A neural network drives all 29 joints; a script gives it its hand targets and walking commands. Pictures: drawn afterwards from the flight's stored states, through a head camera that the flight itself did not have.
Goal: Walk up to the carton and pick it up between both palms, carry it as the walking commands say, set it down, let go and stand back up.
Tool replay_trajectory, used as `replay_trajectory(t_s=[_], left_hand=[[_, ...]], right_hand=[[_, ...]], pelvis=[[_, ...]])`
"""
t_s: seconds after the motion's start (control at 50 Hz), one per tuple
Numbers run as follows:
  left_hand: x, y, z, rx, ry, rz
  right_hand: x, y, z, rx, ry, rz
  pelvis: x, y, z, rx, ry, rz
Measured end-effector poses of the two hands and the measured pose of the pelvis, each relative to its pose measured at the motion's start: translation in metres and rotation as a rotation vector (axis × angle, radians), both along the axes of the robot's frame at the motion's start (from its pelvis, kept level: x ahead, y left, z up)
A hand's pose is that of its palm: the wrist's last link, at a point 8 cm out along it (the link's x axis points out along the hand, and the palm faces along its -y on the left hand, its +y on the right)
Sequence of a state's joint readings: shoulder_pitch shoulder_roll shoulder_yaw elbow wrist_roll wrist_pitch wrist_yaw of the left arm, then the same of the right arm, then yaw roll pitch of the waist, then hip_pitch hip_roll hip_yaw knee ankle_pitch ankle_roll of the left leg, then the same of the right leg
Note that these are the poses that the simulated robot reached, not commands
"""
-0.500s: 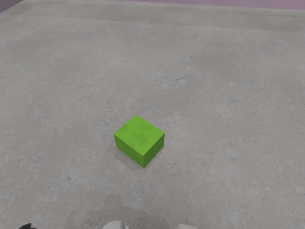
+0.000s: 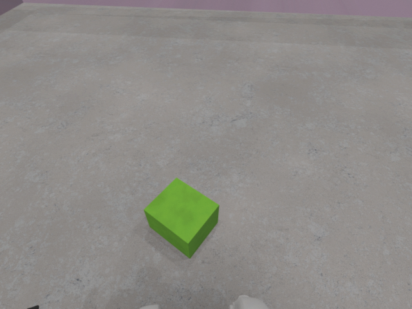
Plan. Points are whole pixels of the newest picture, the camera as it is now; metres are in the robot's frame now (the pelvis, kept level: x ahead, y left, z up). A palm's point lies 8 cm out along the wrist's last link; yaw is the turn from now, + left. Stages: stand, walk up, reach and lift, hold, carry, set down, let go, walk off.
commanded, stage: walk up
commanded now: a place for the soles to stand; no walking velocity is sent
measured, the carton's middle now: (182, 216) +0.64 +0.08 -0.64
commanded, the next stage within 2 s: none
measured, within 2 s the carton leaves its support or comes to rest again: neither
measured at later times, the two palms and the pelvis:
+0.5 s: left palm (31, 308) +0.17 +0.34 -0.09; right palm (343, 269) +0.21 -0.30 -0.09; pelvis +0.10 +0.02 +0.00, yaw +1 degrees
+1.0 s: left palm (39, 277) +0.22 +0.33 -0.07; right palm (346, 267) +0.21 -0.31 -0.08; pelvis +0.11 +0.01 +0.03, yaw +0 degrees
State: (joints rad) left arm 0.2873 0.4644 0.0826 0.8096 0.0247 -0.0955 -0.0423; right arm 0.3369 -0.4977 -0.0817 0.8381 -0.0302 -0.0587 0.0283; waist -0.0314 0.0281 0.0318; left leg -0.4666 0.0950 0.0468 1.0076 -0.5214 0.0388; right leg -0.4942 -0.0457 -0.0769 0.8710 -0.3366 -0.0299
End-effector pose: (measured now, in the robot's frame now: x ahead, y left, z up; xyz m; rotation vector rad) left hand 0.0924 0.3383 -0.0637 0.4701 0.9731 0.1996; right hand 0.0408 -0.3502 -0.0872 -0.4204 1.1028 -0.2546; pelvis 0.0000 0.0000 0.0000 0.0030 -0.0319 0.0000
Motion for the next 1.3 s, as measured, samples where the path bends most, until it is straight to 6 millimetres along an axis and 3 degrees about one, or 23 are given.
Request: replay_trajectory(t_s=[0.2,0.28,0.36,0.62,0.78,1.06,1.18,1.24,1.3], left_hand=[[-0.004,0.010,-0.001,0.002,0.103,0.105],[0.012,0.017,-0.021,-0.018,0.140,0.117],[0.037,0.010,-0.032,-0.038,0.147,0.108],[0.109,-0.005,-0.020,-0.057,0.084,0.075],[0.128,-0.004,-0.009,-0.036,0.079,0.064],[0.124,-0.010,-0.008,-0.066,0.131,0.077],[0.120,-0.010,-0.007,-0.064,0.140,0.080],[0.099,0.008,-0.001,0.005,0.190,0.061],[0.075,0.042,0.010,0.091,0.273,0.071]], right_hand=[[0.103,0.026,0.006,0.037,-0.040,0.088],[0.131,0.035,0.002,0.004,-0.060,0.099],[0.148,0.042,0.000,0.007,-0.077,0.095],[0.181,0.049,0.001,0.056,-0.049,0.049],[0.185,0.047,0.003,0.065,-0.037,0.024],[0.168,0.044,0.009,0.066,0.032,-0.012],[0.173,0.045,0.012,0.073,0.041,-0.013],[0.193,0.047,0.019,0.081,-0.018,-0.013],[0.217,0.057,0.028,0.085,-0.102,-0.007]], pelvis=[[0.051,0.007,0.010,0.005,-0.005,0.022],[0.068,0.019,-0.001,0.012,-0.002,0.028],[0.077,0.020,-0.003,0.010,0.000,0.017],[0.108,0.015,0.011,-0.007,0.015,0.005],[0.112,0.014,0.018,-0.001,0.008,0.002],[0.116,0.015,0.028,0.003,0.000,0.003],[0.119,0.018,0.031,-0.005,0.007,-0.009],[0.122,0.031,0.031,-0.015,0.027,-0.066],[0.126,0.048,0.031,-0.022,0.031,-0.097]])
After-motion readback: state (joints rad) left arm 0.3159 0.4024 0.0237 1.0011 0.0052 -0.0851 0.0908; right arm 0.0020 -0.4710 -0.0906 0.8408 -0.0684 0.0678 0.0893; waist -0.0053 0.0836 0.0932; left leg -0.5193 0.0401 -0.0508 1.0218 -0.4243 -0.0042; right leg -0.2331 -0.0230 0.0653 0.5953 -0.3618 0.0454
